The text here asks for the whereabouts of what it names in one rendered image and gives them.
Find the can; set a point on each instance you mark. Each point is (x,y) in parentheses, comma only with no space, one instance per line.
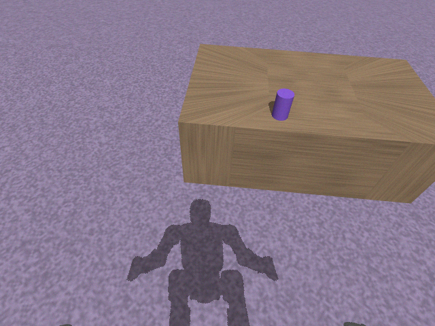
(283,103)

